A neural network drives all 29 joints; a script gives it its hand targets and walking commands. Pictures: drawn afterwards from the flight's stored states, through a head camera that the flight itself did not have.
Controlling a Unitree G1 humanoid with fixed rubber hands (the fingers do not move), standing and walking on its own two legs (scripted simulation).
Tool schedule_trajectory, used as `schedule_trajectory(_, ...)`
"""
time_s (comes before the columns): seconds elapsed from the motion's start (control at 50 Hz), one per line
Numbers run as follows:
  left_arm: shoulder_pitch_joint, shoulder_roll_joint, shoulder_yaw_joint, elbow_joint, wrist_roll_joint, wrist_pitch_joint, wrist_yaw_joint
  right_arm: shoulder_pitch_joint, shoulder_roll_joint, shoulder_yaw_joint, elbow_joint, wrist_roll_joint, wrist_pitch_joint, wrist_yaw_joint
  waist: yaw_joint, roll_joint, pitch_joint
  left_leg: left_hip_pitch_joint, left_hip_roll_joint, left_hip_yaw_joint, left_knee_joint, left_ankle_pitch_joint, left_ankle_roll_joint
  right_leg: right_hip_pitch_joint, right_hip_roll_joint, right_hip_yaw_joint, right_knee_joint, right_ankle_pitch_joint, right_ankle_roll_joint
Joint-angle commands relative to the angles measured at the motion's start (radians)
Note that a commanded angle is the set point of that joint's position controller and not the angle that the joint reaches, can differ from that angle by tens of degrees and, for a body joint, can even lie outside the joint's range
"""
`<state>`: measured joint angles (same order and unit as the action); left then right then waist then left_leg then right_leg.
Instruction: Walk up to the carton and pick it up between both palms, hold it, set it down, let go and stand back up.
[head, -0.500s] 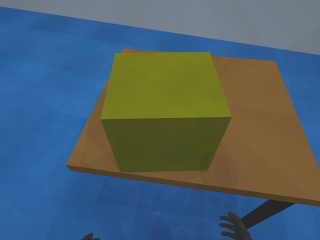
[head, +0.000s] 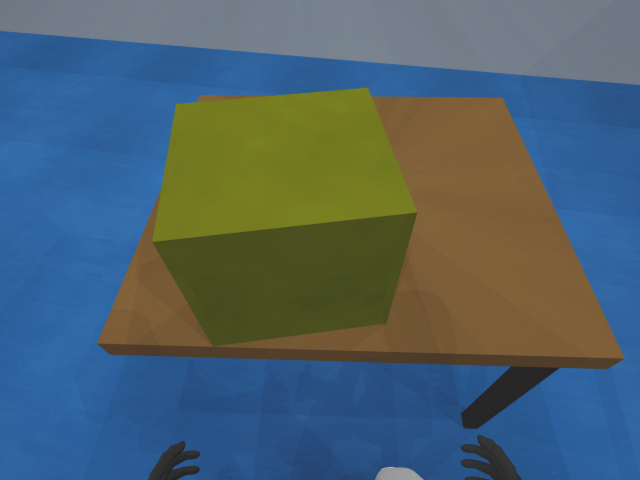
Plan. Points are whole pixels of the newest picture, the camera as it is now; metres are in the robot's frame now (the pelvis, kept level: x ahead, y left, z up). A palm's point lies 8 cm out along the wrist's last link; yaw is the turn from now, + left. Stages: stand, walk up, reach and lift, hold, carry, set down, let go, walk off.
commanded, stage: walk up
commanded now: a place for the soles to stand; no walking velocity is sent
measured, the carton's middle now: (288, 220) +0.47 +0.06 +0.01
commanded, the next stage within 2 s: none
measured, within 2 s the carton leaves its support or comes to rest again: neither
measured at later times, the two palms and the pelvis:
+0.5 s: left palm out of the picture +0.05 +0.11 -0.08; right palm out of the picture +0.08 -0.33 -0.12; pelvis -0.05 -0.11 +0.01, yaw +8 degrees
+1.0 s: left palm out of the picture -0.10 +0.13 -0.12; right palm out of the picture +0.04 -0.29 -0.11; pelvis -0.08 -0.10 +0.00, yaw +17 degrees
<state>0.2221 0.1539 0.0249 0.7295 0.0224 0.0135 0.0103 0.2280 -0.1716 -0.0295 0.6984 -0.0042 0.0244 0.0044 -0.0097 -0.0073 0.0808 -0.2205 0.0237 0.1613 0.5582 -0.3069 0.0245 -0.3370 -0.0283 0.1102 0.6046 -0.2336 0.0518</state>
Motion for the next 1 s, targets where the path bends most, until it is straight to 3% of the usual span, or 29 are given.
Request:
schedule_trajectory(0.0, -0.09, 0.096, 0.032, -0.132, 0.0, 0.011, 0.011, -0.022, -0.172, -0.056, -0.133, -0.002, -0.031, -0.033, -0.015, 0.086, -0.103, 0.036, 0.306, -0.272, -0.133, 0.472, 0.166, -0.082, 0.033, -0.107, 0.219, -0.097, -0.008)
schedule_trajectory(0.02, -0.111, 0.093, 0.032, -0.14, 0.005, 0.022, 0.014, -0.018, -0.172, -0.059, -0.145, -0.011, -0.034, -0.037, -0.03, 0.135, -0.106, 0.032, 0.358, -0.322, -0.155, 0.488, 0.211, -0.128, 0.03, -0.103, 0.341, -0.282, -0.013)
schedule_trajectory(0.04, -0.136, 0.092, 0.03, -0.153, 0.008, 0.032, 0.017, -0.007, -0.177, -0.063, -0.155, -0.018, -0.036, -0.043, -0.042, 0.16, -0.1, 0.044, 0.389, -0.352, -0.164, 0.527, 0.246, -0.182, 0.022, -0.088, 0.433, -0.382, -0.019)
schedule_trajectory(0.06, -0.155, 0.088, 0.026, -0.165, 0.004, 0.039, 0.02, -0.009, -0.181, -0.066, -0.159, -0.025, -0.038, -0.052, -0.044, 0.163, -0.089, 0.062, 0.396, -0.356, -0.162, 0.562, 0.248, -0.226, -0.003, -0.061, 0.46, -0.413, -0.025)
schedule_trajectory(0.08, -0.162, 0.088, 0.022, -0.174, 0.001, 0.045, 0.018, -0.007, -0.177, -0.067, -0.163, -0.033, -0.042, -0.062, -0.042, 0.15, -0.092, 0.086, 0.395, -0.349, -0.162, 0.545, 0.224, -0.249, -0.032, -0.039, 0.435, -0.408, -0.032)
schedule_trajectory(0.12, -0.149, 0.077, 0.015, -0.168, 0.0, 0.041, 0.008, -0.032, -0.172, -0.065, -0.172, -0.038, -0.046, -0.066, -0.023, 0.138, -0.131, 0.105, 0.337, -0.29, -0.121, 0.53, 0.156, -0.187, -0.049, -0.064, 0.276, -0.331, -0.04)
schedule_trajectory(0.16, -0.074, 0.058, 0.014, -0.138, 0.003, 0.027, -0.005, -0.069, -0.165, -0.06, -0.178, -0.027, -0.043, -0.053, 0.024, 0.138, -0.182, 0.016, 0.249, -0.196, -0.032, 0.491, 0.085, 0.033, -0.016, -0.138, 0.037, -0.114, -0.055)
schedule_trajectory(0.18, -0.018, 0.064, 0.021, -0.118, 0.007, 0.017, -0.011, -0.075, -0.152, -0.051, -0.174, -0.018, -0.037, -0.042, 0.053, 0.111, -0.197, -0.066, 0.192, -0.153, 0.041, 0.407, 0.043, 0.172, 0.007, -0.175, -0.105, 0.046, -0.067)
schedule_trajectory(0.2, 0.016, 0.109, 0.035, -0.112, 0.012, 0.005, -0.012, -0.037, -0.099, -0.029, -0.167, -0.015, -0.036, -0.029, 0.059, -0.018, -0.221, -0.167, 0.118, -0.115, 0.148, 0.201, -0.009, 0.29, -0.052, -0.097, -0.165, 0.111, -0.083)
schedule_trajectory(0.22, 0.013, 0.194, 0.05, -0.141, 0.02, -0.006, -0.007, -0.034, -0.035, -0.007, -0.189, -0.012, -0.031, -0.022, 0.056, -0.249, -0.206, -0.36, -0.008, -0.103, 0.313, -0.306, -0.081, 0.315, -0.304, 0.246, -0.277, 0.209, -0.167)
schedule_trajectory(0.24, 0.001, 0.215, 0.055, -0.15, 0.007, -0.003, 0.003, -0.083, -0.073, -0.027, -0.2, -0.023, -0.009, -0.043, 0.087, -0.175, -0.179, -0.293, -0.05, -0.216, 0.495, -0.449, -0.081, 0.126, -0.362, 0.288, -0.305, 0.18, -0.285)
schedule_trajectory(0.26, -0.045, 0.176, 0.047, -0.163, 0.009, 0.0, 0.011, -0.097, -0.074, -0.03, -0.191, -0.021, 0.003, -0.05, 0.067, -0.136, -0.135, -0.308, -0.055, -0.28, 0.581, -0.425, -0.079, 0.098, -0.339, 0.232, -0.292, 0.1, -0.302)
schedule_trajectory(0.28, -0.091, 0.139, 0.037, -0.172, 0.008, 0.003, 0.017, -0.068, -0.07, -0.032, -0.165, -0.013, 0.006, -0.051, 0.033, -0.093, -0.098, -0.335, -0.052, -0.302, 0.627, -0.36, -0.08, 0.105, -0.299, 0.153, -0.278, 0.062, -0.276)
schedule_trajectory(0.3, -0.118, 0.123, 0.032, -0.179, 0.009, 0.002, 0.022, -0.023, -0.082, -0.037, -0.136, -0.011, 0.006, -0.048, 0.008, -0.089, -0.094, -0.349, -0.047, -0.298, 0.655, -0.294, -0.086, 0.118, -0.269, 0.099, -0.274, 0.046, -0.248)
schedule_trajectory(0.32, -0.123, 0.114, 0.029, -0.185, 0.007, -0.004, 0.024, 0.009, -0.096, -0.041, -0.116, -0.018, 0.007, -0.044, 0.006, -0.098, -0.101, -0.353, -0.05, -0.286, 0.679, -0.249, -0.093, 0.122, -0.26, 0.07, -0.277, 0.077, -0.243)
schedule_trajectory(0.36, -0.09, 0.091, 0.024, -0.18, 0.009, -0.02, 0.021, 0.025, -0.106, -0.049, -0.099, -0.028, 0.006, -0.035, 0.017, -0.067, -0.13, -0.367, -0.058, -0.285, 0.708, -0.203, -0.112, 0.164, -0.266, 0.057, -0.29, 0.071, -0.247)
schedule_trajectory(0.4, -0.054, 0.078, 0.022, -0.164, 0.009, -0.039, 0.024, 0.019, -0.098, -0.05, -0.097, -0.034, 0.008, -0.027, 0.029, -0.05, -0.133, -0.392, -0.057, -0.291, 0.688, -0.182, -0.122, 0.193, -0.278, 0.061, -0.319, -0.048, -0.246)
schedule_trajectory(0.5, 0.009, 0.069, 0.021, -0.132, 0.007, -0.062, 0.027, 0.042, -0.077, -0.038, -0.069, -0.044, 0.01, -0.01, 0.037, -0.089, -0.106, -0.392, -0.054, -0.278, 0.573, -0.178, -0.117, 0.201, -0.291, 0.048, -0.393, -0.293, -0.234)
schedule_trajectory(0.68, 0.043, 0.105, 0.029, -0.096, 0.003, -0.04, 0.004, 0.075, -0.019, -0.011, -0.058, -0.038, -0.017, -0.001, 0.034, -0.132, -0.101, -0.194, -0.015, -0.15, 0.23, -0.192, -0.056, 0.095, -0.274, -0.094, -0.39, -0.355, -0.211)
schedule_trajectory(0.72, 0.034, 0.119, 0.031, -0.095, 0.002, -0.024, -0.004, 0.132, -0.006, -0.009, -0.049, -0.034, -0.026, -0.003, 0.008, -0.12, -0.104, -0.093, -0.02, -0.109, 0.114, -0.139, -0.03, 0.031, -0.265, -0.12, -0.366, -0.394, -0.192)
schedule_trajectory(0.76, 0.035, 0.122, 0.031, -0.087, 0.0, -0.007, -0.015, 0.206, -0.006, -0.013, -0.033, -0.035, -0.039, -0.003, -0.023, -0.066, -0.084, 0.027, -0.035, -0.097, -0.035, -0.044, 0.002, -0.069, -0.24, -0.149, -0.328, -0.449, -0.144)
schedule_trajectory(0.78, 0.055, 0.107, 0.026, -0.079, 0.0, -0.001, -0.022, 0.226, -0.022, -0.017, -0.038, -0.041, -0.046, -0.006, -0.028, -0.015, -0.063, 0.054, -0.004, -0.162, -0.098, -0.062, 0.024, -0.117, -0.229, -0.16, -0.289, -0.468, -0.109)
schedule_trajectory(0.8, 0.08, 0.069, 0.012, -0.074, 0.0, 0.001, -0.03, 0.243, -0.045, -0.024, -0.051, -0.047, -0.055, -0.011, -0.029, 0.109, -0.058, 0.052, 0.128, -0.373, -0.21, -0.209, 0.07, -0.16, -0.189, -0.211, -0.132, -0.431, -0.068)
schedule_trajectory(0.82, 0.092, 0.039, 0.004, -0.084, -0.005, 0.0, -0.037, 0.19, -0.085, -0.034, -0.069, -0.029, -0.061, -0.021, -0.02, 0.171, -0.016, -0.088, 0.243, -0.624, -0.359, -0.442, 0.145, -0.137, -0.051, -0.26, 0.006, -0.325, -0.032)
schedule_trajectory(0.84, 0.065, 0.048, 0.005, -0.087, 0.011, -0.002, -0.039, 0.117, -0.083, -0.036, -0.072, -0.018, -0.06, -0.032, -0.011, 0.14, 0.062, -0.204, 0.241, -0.625, -0.402, -0.407, 0.171, -0.079, -0.038, -0.207, 0.089, -0.269, -0.034)
schedule_trajectory(0.88, 0.114, 0.025, -0.004, -0.077, 0.013, -0.008, -0.037, 0.062, -0.072, -0.028, -0.074, -0.021, -0.067, -0.037, 0.029, 0.196, 0.042, -0.135, 0.193, -0.476, -0.351, -0.204, 0.15, -0.1, -0.027, -0.159, 0.124, -0.193, -0.042)
schedule_trajectory(0.9, 0.138, 0.031, -0.001, -0.064, 0.016, -0.01, -0.033, 0.057, -0.065, -0.026, -0.078, -0.022, -0.068, -0.034, 0.026, 0.205, 0.015, -0.096, 0.172, -0.425, -0.324, -0.132, 0.136, -0.097, -0.014, -0.154, 0.124, -0.167, -0.045)
schedule_trajectory(0.94, 0.142, 0.044, 0.004, -0.053, 0.018, -0.021, -0.026, 0.066, -0.053, -0.02, -0.076, -0.02, -0.07, -0.026, 0.018, 0.168, -0.034, -0.047, 0.15, -0.35, -0.253, 0.036, 0.124, -0.046, 0.007, -0.154, 0.063, -0.128, -0.05)
schedule_trajectory(0.98, 0.155, 0.036, 0.005, -0.055, 0.012, -0.036, -0.018, 0.049, -0.058, -0.019, -0.076, -0.015, -0.068, -0.018, 0.034, 0.108, -0.049, -0.062, 0.129, -0.285, -0.168, 0.159, 0.096, 0.067, 0.012, -0.155, -0.112, 0.023, -0.059)
